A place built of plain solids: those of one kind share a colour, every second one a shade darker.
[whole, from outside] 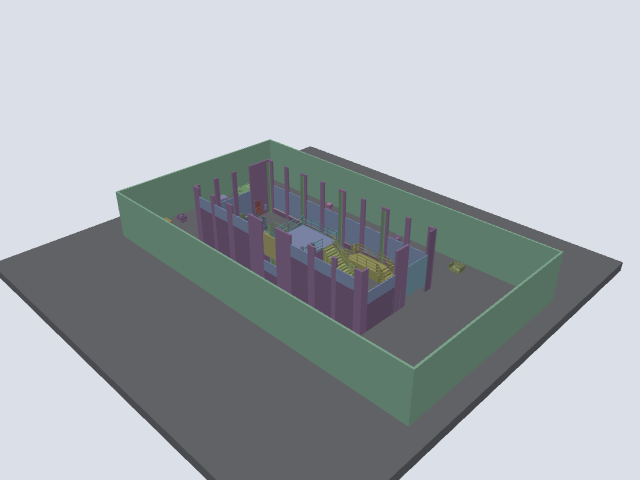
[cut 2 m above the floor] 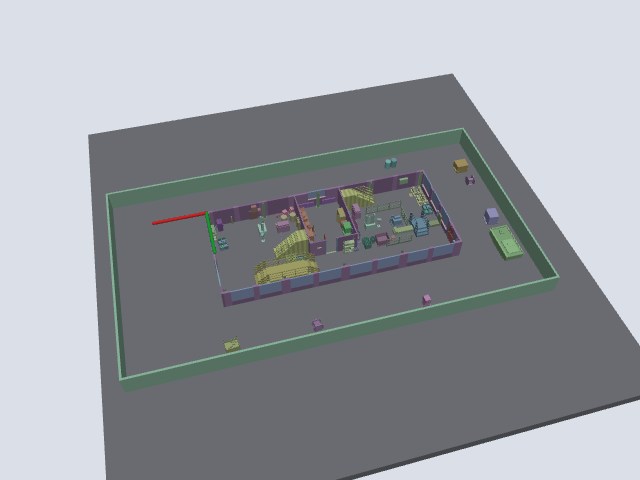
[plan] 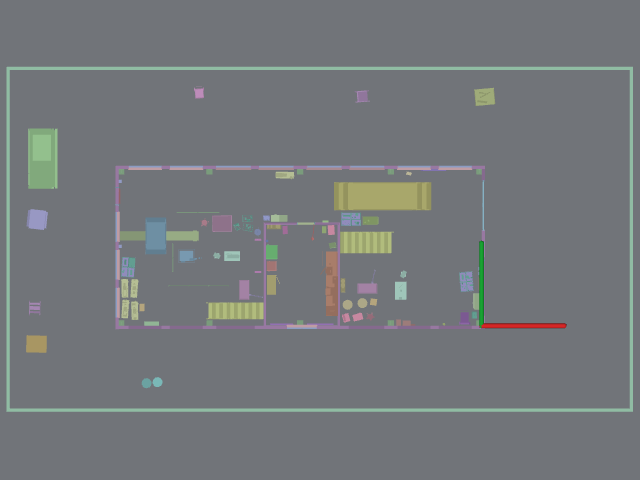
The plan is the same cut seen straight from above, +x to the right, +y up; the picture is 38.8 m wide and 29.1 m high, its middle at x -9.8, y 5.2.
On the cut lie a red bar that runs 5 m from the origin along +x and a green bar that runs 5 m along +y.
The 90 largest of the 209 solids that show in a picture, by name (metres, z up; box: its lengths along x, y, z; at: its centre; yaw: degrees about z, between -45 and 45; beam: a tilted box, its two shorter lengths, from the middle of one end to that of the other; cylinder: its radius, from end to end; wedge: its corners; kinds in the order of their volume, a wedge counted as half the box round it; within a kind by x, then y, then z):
{
 "yard_bound_1": {"box": [0.2, 20.93, 5.21], "at": [-28.71, 5.25, 2.56]},
 "yard_bound_2": {"box": [37.98, 0.2, 5.21], "at": [-9.82, -5.11, 2.56]},
 "yard_bound_3": {"box": [37.98, 0.2, 5.21], "at": [-9.82, 15.61, 2.56]},
 "yard_bound_4": {"box": [0.2, 20.93, 5.21], "at": [9.07, 5.25, 2.56]},
 "wall_1": {"box": [0.2, 0.71, 6.35], "at": [-22.1, 0.15, 3.12]},
 "wall_2": {"box": [0.2, 0.51, 6.35], "at": [-22.1, 2.55, 3.12]},
 "wall_3": {"box": [0.2, 0.51, 6.35], "at": [-22.1, 4.85, 3.12]},
 "wall_4": {"box": [0.2, 2.81, 6.35], "at": [-22.1, 8.3, 3.12]},
 "wall_5": {"box": [0.81, 0.2, 6.35], "at": [-21.8, -0.1, 3.12]},
 "wall_6": {"box": [0.81, 0.2, 6.35], "at": [-21.8, 9.6, 3.12]},
 "wall_7": {"box": [2.01, 0.2, 4.25], "at": [-20.4, -0.1, 2.08]},
 "wall_8": {"box": [0.51, 0.2, 6.35], "at": [-19.15, -0.1, 3.12]},
 "wall_9": {"box": [0.51, 0.2, 6.35], "at": [-19.15, 9.6, 3.12]},
 "wall_10": {"box": [2.01, 0.2, 4.25], "at": [-17.9, -0.1, 2.08]},
 "wall_11": {"box": [0.81, 0.2, 6.35], "at": [-16.5, -0.1, 3.12]},
 "wall_12": {"box": [0.81, 0.2, 6.35], "at": [-16.5, 9.6, 3.12]},
 "wall_13": {"box": [2.36, 0.2, 4.25], "at": [-14.93, -0.1, 2.08]},
 "wall_14": {"box": [0.51, 0.2, 6.35], "at": [-13.75, 9.6, 3.12]},
 "wall_15": {"box": [0.61, 0.2, 6.35], "at": [-13.45, -0.1, 3.12]},
 "wall_16": {"box": [0.06, 6.26, 2.87], "at": [-13.18, 3.13, 1.39]},
 "wall_17": {"box": [0.06, 6.2, 2.75], "at": [-13.12, 3.1, 1.32]},
 "wall_18": {"box": [1.36, 0.2, 6.35], "at": [-12.47, -0.1, 3.12]},
 "wall_19": {"box": [0.81, 0.2, 6.35], "at": [-11.0, 9.6, 3.12]},
 "wall_20": {"box": [1.81, 0.2, 1.15], "at": [-10.9, -0.1, 0.53]},
 "wall_21": {"box": [1.36, 0.2, 6.35], "at": [-9.32, -0.1, 3.12]},
 "wall_22": {"box": [0.06, 6.2, 2.75], "at": [-8.68, 3.1, 1.32]},
 "wall_23": {"box": [0.06, 6.26, 2.87], "at": [-8.62, 3.13, 1.39]},
 "wall_24": {"box": [0.61, 0.2, 6.35], "at": [-8.35, -0.1, 3.12]},
 "wall_25": {"box": [0.51, 0.2, 6.35], "at": [-8.25, 9.6, 3.12]},
 "wall_26": {"box": [2.16, 0.2, 4.25], "at": [-6.97, -0.1, 2.08]},
 "wall_27": {"box": [0.81, 0.2, 6.35], "at": [-5.5, -0.1, 3.12]},
 "wall_28": {"box": [0.81, 0.2, 6.35], "at": [-5.5, 9.6, 3.12]},
 "wall_29": {"box": [2.01, 0.2, 4.25], "at": [-4.1, -0.1, 2.08]},
 "wall_30": {"box": [0.51, 0.2, 6.35], "at": [-2.85, -0.1, 3.12]},
 "wall_31": {"box": [0.51, 0.2, 6.35], "at": [-2.85, 9.6, 3.12]},
 "wall_32": {"box": [2.01, 0.2, 4.25], "at": [-1.6, -0.1, 2.08]},
 "wall_33": {"box": [0.81, 0.2, 6.35], "at": [-0.2, -0.1, 3.12]},
 "wall_34": {"box": [0.81, 0.2, 6.35], "at": [-0.2, 9.6, 3.12]},
 "wall_35": {"box": [0.2, 0.81, 6.35], "at": [0.1, 0.2, 3.12]},
 "wall_36": {"box": [0.2, 3.56, 2.85], "at": [0.1, 2.38, 1.38]},
 "wall_37": {"box": [0.2, 1.66, 6.35], "at": [0.1, 4.97, 3.12]},
 "wall_38": {"box": [0.2, 0.91, 6.35], "at": [0.1, 9.25, 3.12]},
 "stair_1": {"box": [0.24, 1.02, 1.66], "at": [-14.67, 0.91, 0.78]},
 "stair_2": {"box": [0.24, 1.02, 1.84], "at": [-14.45, 0.91, 0.87]},
 "stair_3": {"box": [0.24, 1.02, 2.02], "at": [-14.23, 0.91, 0.96]},
 "stair_4": {"box": [0.24, 1.02, 2.19], "at": [-14.01, 0.91, 1.05]},
 "stair_5": {"box": [0.24, 1.02, 2.37], "at": [-13.78, 0.91, 1.14]},
 "stair_6": {"box": [0.24, 1.02, 2.55], "at": [-13.56, 0.91, 1.23]},
 "stair_7": {"box": [0.24, 1.02, 2.73], "at": [-13.34, 0.91, 1.32]},
 "stair_8": {"box": [0.24, 1.3, 2.72], "at": [-8.46, 5.05, 1.31]},
 "stair_9": {"box": [0.24, 1.3, 2.53], "at": [-8.24, 5.05, 1.21]},
 "stair_10": {"box": [0.24, 1.3, 2.34], "at": [-8.02, 5.05, 1.12]},
 "stair_11": {"box": [0.24, 1.3, 2.15], "at": [-7.8, 5.05, 1.02]},
 "stair_12": {"box": [0.24, 1.3, 1.96], "at": [-7.57, 5.05, 0.93]},
 "stair_13": {"box": [0.24, 1.3, 1.77], "at": [-7.35, 5.05, 0.83]},
 "stair_14": {"box": [0.24, 1.3, 1.58], "at": [-7.13, 5.05, 0.74]},
 "stair_15": {"box": [0.24, 1.3, 1.38], "at": [-6.91, 5.05, 0.64]},
 "stair_16": {"box": [0.24, 1.3, 1.19], "at": [-6.69, 5.05, 0.55]},
 "window_pane_1": {"box": [0.1, 1.8, 2.81], "at": [-22.15, 1.4, 1.99]},
 "window_pane_2": {"box": [0.1, 1.8, 2.81], "at": [-22.15, 3.7, 1.99]},
 "window_pane_3": {"box": [0.1, 1.8, 2.81], "at": [-22.15, 6.0, 1.99]},
 "window_pane_4": {"box": [2.0, 0.1, 2.81], "at": [-20.4, 9.65, 1.99]},
 "window_pane_5": {"box": [2.0, 0.1, 2.81], "at": [-17.9, 9.65, 1.99]},
 "window_pane_6": {"box": [2.1, 0.1, 2.81], "at": [-15.05, 9.65, 1.99]},
 "window_pane_7": {"box": [2.1, 0.1, 2.81], "at": [-12.45, 9.65, 1.99]},
 "window_pane_8": {"box": [2.1, 0.1, 2.81], "at": [-9.55, 9.65, 1.99]},
 "window_pane_9": {"box": [2.1, 0.1, 2.81], "at": [-6.95, 9.65, 1.99]},
 "window_pane_10": {"box": [2.0, 0.1, 2.81], "at": [-4.1, 9.65, 1.99]},
 "window_pane_11": {"box": [2.0, 0.1, 2.81], "at": [-1.6, 9.65, 1.99]},
 "window_pane_12": {"box": [0.1, 3.55, 1.21], "at": [0.15, 2.38, 3.39]},
 "staging_1": {"box": [0.3, 1.7, 0.73], "at": [-7.96, 7.85, 0.32]},
 "staging_2": {"box": [3.65, 1.7, 0.9], "at": [-6.0, 7.85, 0.4]},
 "staging_3": {"box": [0.3, 1.7, 0.73], "at": [-4.04, 7.85, 0.32]},
 "raised_floor_deck_1": {"box": [4.68, 6.32, 0.16], "at": [-10.9, 3.13, 2.78]},
 "beyond_skip_1": {"box": [1.69, 3.44, 0.61], "at": [-26.6, 10.13, 0.86], "yaw": 0.1},
 "test_desk_1": {"box": [0.6, 1.2, 0.86], "at": [-14.39, 2.17, 0.38]},
 "test_desk_2": {"box": [0.52, 1.08, 1.05], "at": [-14.39, 2.17, 0.48]},
 "test_desk_3": {"box": [1.2, 0.6, 0.86], "at": [-6.92, 2.26, 0.38]},
 "test_desk_4": {"box": [1.08, 0.52, 1.05], "at": [-6.92, 2.26, 0.48]},
 "beyond_tote_tank_1": {"box": [0.94, 1.18, 1.02], "at": [-26.94, 6.44, 0.63], "yaw": -6.5},
 "test_machine_1": {"box": [0.95, 0.6, 0.75], "at": [-15.12, 4.22, 0.33]},
 "test_machine_2": {"box": [0.7, 1.1, 0.85], "at": [-4.9, 2.12, 0.38]},
 "wall_over_deck_1": {"box": [4.68, 0.1, 2.22], "at": [-10.9, -0.06, 3.95]},
 "stile_1": {"box": [1.25, 1.1, 0.59], "at": [-19.75, 5.45, 0.24]},
 "beyond_pallets_1": {"box": [1.22, 1.03, 0.6], "at": [-26.98, -1.11, 0.63], "yaw": -1.0},
 "safety_cabinet_1": {"box": [0.55, 1.2, 1.05], "at": [-12.74, 2.48, 0.57]},
 "roller_shutter_1": {"box": [0.06, 2.86, 3.2], "at": [0.12, 7.3, 2.4]},
 "lab_bench_1": {"box": [0.56, 0.9, 0.77], "at": [-9.16, 4.05, 0.49]},
 "drying_oven_1": {"box": [0.69, 0.81, 0.68], "at": [-12.72, 4.46, 1.04]},
 "floor_pipes_1": {"box": [2.0, 0.56, 0.33], "at": [-18.14, 5.45, 0.12]}
}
